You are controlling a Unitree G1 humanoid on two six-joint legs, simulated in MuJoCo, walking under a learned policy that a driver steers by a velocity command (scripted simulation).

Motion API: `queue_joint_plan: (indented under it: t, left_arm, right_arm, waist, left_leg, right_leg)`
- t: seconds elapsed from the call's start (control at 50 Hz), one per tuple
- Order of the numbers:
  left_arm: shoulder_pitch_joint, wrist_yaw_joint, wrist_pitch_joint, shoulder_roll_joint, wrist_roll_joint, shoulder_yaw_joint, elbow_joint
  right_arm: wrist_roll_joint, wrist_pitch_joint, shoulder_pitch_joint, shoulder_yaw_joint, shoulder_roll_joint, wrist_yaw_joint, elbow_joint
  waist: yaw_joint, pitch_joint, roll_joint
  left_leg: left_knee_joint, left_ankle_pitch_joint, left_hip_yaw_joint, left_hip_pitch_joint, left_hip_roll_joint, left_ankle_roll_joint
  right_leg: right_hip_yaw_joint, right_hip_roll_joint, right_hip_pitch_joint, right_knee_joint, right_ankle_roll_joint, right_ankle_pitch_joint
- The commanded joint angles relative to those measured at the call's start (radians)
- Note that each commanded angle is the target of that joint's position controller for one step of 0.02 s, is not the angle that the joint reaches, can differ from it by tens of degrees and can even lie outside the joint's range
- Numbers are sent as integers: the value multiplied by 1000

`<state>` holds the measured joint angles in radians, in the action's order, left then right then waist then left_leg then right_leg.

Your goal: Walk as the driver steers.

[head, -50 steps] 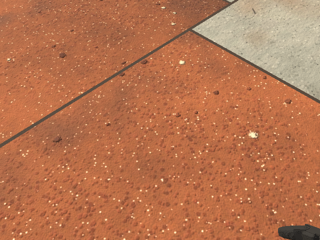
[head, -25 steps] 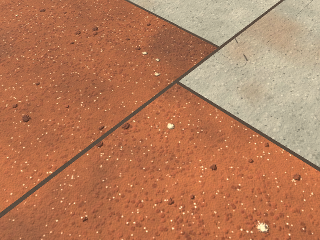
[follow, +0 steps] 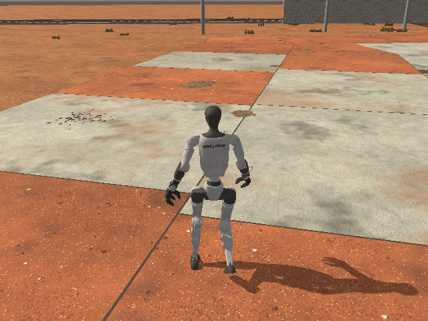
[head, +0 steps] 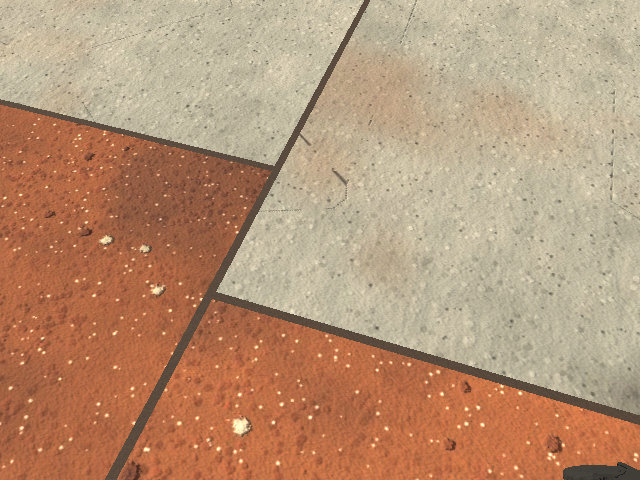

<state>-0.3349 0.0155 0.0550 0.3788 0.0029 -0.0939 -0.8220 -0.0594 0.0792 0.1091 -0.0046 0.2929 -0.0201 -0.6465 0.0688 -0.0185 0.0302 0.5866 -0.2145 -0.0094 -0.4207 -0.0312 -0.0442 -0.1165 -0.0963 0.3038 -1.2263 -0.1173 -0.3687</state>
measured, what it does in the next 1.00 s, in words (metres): walks ahead, turning right: right foot, then left foot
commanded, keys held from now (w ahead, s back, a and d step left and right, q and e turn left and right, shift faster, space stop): w+e+shift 0.46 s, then q+shift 0.54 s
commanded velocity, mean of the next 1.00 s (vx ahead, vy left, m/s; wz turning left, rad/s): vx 0.67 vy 0.00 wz -0.33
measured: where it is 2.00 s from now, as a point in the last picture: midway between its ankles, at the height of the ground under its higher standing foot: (442, 320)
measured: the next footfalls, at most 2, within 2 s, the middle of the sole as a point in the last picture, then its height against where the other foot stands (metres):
right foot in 0.36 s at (389, 476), level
left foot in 0.74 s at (418, 301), level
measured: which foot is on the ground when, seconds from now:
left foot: down 0.00-0.36, up 0.38-0.72, down 0.74-1.00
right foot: up 0.00-0.34, down 0.36-0.76, up 0.78-1.00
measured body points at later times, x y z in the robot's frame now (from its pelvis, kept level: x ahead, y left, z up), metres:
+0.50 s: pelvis +0.43 -0.05 -0.01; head +0.47 -0.05 +0.44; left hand +0.64 +0.16 -0.14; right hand +0.41 -0.32 -0.11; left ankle +0.43 +0.14 -0.61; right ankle +0.44 -0.06 -0.72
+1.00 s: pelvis +0.75 -0.12 +0.00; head +0.80 -0.13 +0.45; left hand +1.03 +0.05 -0.08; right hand +0.78 -0.43 -0.09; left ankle +0.86 -0.13 -0.72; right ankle +0.75 -0.33 -0.65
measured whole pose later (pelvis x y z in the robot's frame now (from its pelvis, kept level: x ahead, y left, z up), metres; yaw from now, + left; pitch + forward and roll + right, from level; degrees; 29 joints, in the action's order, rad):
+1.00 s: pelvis +0.75 -0.12 +0.00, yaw -18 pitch +1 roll -2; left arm -0.06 -0.04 0.02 0.28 0.03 -0.03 -0.63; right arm 0.01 0.01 0.22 -0.05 0.30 -0.01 -0.61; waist -0.04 -0.09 -0.01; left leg 0.44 -0.01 -0.15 -0.42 0.20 0.12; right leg -0.20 -0.03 0.65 -1.09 0.05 -0.33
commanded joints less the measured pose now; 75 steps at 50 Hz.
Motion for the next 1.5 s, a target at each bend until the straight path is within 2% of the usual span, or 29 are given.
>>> queue_joint_plan:
  t: [0.02,0.08,0.22,0.28,0.32,0.34,0.36,0.38,0.4,0.42,0.44,0.5,0.58,0.6,0.66,0.7,0.74,0.76,0.78,0.8,0.84,0.9,0.98,1.08,1.32,1.36,1.38,1.42,1.5]
  left_arm:
    - [155,30,-5,12,34,19,142]
    - [201,58,-42,-57,35,45,195]
    - [445,95,-49,-51,30,83,311]
    - [411,91,-45,-36,29,83,285]
    - [175,70,-42,30,32,54,212]
    - [-55,52,-37,82,32,24,140]
    - [-130,22,-34,121,15,-8,90]
    - [-49,3,-47,210,6,-26,104]
    - [-72,-3,-62,257,27,-40,150]
    - [-65,-13,-63,208,22,-40,149]
    - [-23,-21,-55,156,20,-28,133]
    - [80,-34,-4,55,13,15,128]
    - [69,-2,46,33,3,25,60]
    - [81,-28,53,-22,-46,32,90]
    - [-39,-51,33,53,-18,27,26]
    - [-24,-52,17,55,13,27,27]
    - [110,-58,-2,70,22,23,76]
    - [143,-57,-5,38,38,28,108]
    - [-98,-35,-5,-94,37,57,123]
    - [-182,-14,2,-21,10,61,122]
    - [68,-18,-13,67,1,35,177]
    - [84,-40,-42,32,20,33,202]
    - [132,-64,-38,-10,26,37,206]
    - [239,-72,-39,6,1,22,220]
    - [287,-29,33,48,-20,-18,181]
    - [299,-39,10,87,-4,-22,202]
    - [273,-36,-6,103,37,-23,209]
    - [315,-50,-14,23,16,-13,233]
    - [330,-77,-51,10,18,9,248]
  right_arm:
    - [3,2,219,-49,92,-2,-30]
    - [30,27,304,-34,29,15,-118]
    - [28,56,326,-44,94,15,-179]
    - [28,42,379,-60,172,-9,-189]
    - [27,11,341,-75,230,-25,-175]
    - [23,-1,282,-78,240,-23,-147]
    - [16,-10,271,-77,205,-4,-142]
    - [-7,-1,293,-44,70,8,-81]
    - [28,20,267,-45,118,9,36]
    - [24,42,179,-42,153,11,50]
    - [25,47,164,-40,155,13,42]
    - [-9,-12,251,-30,116,13,-9]
    - [23,-16,174,2,0,34,6]
    - [74,33,42,-9,15,23,17]
    - [83,67,-43,-13,18,48,47]
    - [77,62,29,-49,93,62,36]
    - [74,47,308,-93,166,69,-32]
    - [72,36,434,-99,197,59,-58]
    - [20,39,326,-82,226,57,2]
    - [14,26,229,-95,230,56,62]
    - [59,-20,94,-80,144,43,117]
    - [60,-36,47,-82,149,31,129]
    - [74,-59,98,-100,179,-1,109]
    - [92,-116,87,-113,194,-38,126]
    - [98,-135,68,-130,173,-24,159]
    - [92,-135,192,-99,81,-11,134]
    - [106,-128,188,-118,156,0,170]
    - [97,-129,169,-150,266,6,131]
    - [95,-152,179,-121,176,-1,127]
  waist:
    - [-133,64,-89]
    - [-97,16,-131]
    - [-79,-132,-60]
    - [-39,-61,-122]
    - [97,65,-155]
    - [195,151,-149]
    - [188,163,-38]
    - [49,133,166]
    - [56,353,139]
    - [61,234,-16]
    - [2,66,-82]
    - [-153,-69,-173]
    - [-130,-50,-68]
    - [-45,-27,-115]
    - [6,12,-6]
    - [-39,65,45]
    - [-214,149,81]
    - [-260,192,-71]
    - [-69,312,-351]
    - [-81,484,-251]
    - [-84,176,54]
    - [-24,51,-9]
    - [-50,153,-71]
    - [-84,141,-138]
    - [-85,105,-171]
    - [-143,198,90]
    - [-138,191,252]
    - [-112,104,119]
    - [-92,23,75]
  left_leg:
    - [-342,-219,-350,460,-280,136]
    - [-355,71,-139,424,-241,94]
    - [-479,528,228,330,-165,41]
    - [-309,1183,289,433,-178,9]
    - [24,1367,268,416,-224,13]
    - [311,1292,240,285,-240,29]
    - [684,508,242,70,-121,38]
    - [1053,-320,202,-260,6,24]
    - [1152,-286,-19,-467,34,8]
    - [1040,-196,-73,-520,-20,12]
    - [922,-152,-68,-491,-53,12]
    - [710,-202,-46,-235,-126,-36]
    - [243,159,68,16,-85,18]
    - [159,308,43,9,-53,11]
    - [-74,557,54,4,21,54]
    - [-64,514,69,101,99,82]
    - [-56,452,68,316,121,104]
    - [-70,728,-77,469,1,141]
    - [-39,990,-576,741,-253,354]
    - [-190,617,-828,769,-326,428]
    - [-295,2,-663,376,-202,337]
    - [-349,-14,-531,100,-59,269]
    - [-264,323,-472,164,-26,229]
    - [-268,-1,-541,222,14,143]
    - [-107,136,-702,267,83,153]
    - [202,-427,-477,32,227,78]
    - [398,-507,-319,-105,264,35]
    - [573,-329,-250,-172,141,-29]
    - [753,-180,-92,-237,74,-62]
  right_leg:
    - [28,151,497,-106,11,99]
    - [48,186,543,-108,15,128]
    - [244,145,424,313,-12,366]
    - [343,32,216,432,-66,320]
    - [312,-24,-60,459,-104,236]
    - [235,-23,-326,519,-151,215]
    - [134,18,-531,609,-183,183]
    - [-173,200,-625,523,-228,411]
    - [-581,334,-815,770,-410,148]
    - [-660,352,-693,942,-366,-17]
    - [-598,324,-500,996,-327,-2]
    - [-321,246,-74,986,-272,538]
    - [28,82,75,973,-130,979]
    - [14,98,49,948,-108,807]
    - [39,146,-156,930,-52,717]
    - [63,150,-219,809,-1,836]
    - [108,128,-184,461,68,957]
    - [157,31,-50,46,122,536]
    - [54,-107,293,-350,194,-291]
    - [-97,-59,340,-447,177,-196]
    - [-51,22,385,-298,135,-67]
    - [-46,63,300,-41,139,1]
    - [-48,42,305,166,191,57]
    - [-96,31,357,303,209,152]
    - [-100,23,-18,868,169,247]
    - [-273,323,-335,861,24,589]
    - [-424,467,-297,869,-122,686]
    - [-300,404,-220,874,-109,484]
    - [-72,302,-123,918,-79,408]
